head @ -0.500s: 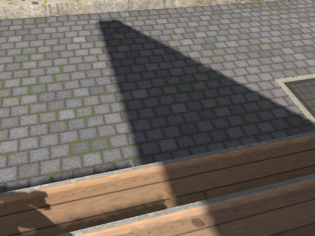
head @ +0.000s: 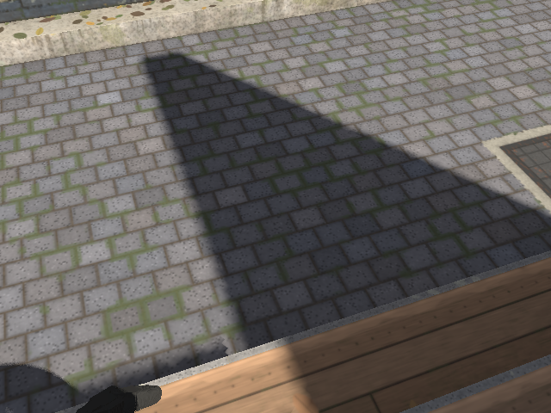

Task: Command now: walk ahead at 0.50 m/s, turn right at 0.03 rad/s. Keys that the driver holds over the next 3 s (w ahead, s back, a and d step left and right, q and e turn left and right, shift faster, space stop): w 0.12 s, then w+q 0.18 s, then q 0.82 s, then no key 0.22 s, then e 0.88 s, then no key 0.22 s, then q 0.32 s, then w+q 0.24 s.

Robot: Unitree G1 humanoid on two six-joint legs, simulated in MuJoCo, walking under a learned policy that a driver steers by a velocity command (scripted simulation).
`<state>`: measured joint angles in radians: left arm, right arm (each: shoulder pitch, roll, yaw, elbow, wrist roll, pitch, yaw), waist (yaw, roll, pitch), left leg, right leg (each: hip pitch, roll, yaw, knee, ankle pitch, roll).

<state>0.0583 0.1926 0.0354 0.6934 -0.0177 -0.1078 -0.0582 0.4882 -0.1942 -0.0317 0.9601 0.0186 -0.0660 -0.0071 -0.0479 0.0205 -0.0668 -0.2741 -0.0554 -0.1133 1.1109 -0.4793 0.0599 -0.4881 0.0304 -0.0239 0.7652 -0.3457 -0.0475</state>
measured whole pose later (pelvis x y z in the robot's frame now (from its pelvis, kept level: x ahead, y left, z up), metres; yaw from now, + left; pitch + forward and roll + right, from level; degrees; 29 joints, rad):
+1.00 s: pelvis +0.35 +0.01 -0.13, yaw +26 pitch +3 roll +0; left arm 0.19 0.24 0.06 0.69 -0.01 0.00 -0.02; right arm 0.11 -0.31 -0.08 0.55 0.03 0.10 -0.04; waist 0.02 0.03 0.01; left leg -0.64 -0.15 -0.18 1.35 -0.50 -0.06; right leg -0.35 -0.01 -0.01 0.66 -0.36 -0.01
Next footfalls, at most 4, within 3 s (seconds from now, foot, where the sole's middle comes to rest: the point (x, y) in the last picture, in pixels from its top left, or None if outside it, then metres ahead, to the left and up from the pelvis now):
0.34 left None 0.30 0.12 -0.89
0.82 right None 0.43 -0.09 -0.89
1.24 left None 0.31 0.15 -0.89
1.70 right None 0.33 -0.09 -0.89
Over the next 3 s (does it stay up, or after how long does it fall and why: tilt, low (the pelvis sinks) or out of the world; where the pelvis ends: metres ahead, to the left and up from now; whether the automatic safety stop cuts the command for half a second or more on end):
stays up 0.28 0.04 -0.14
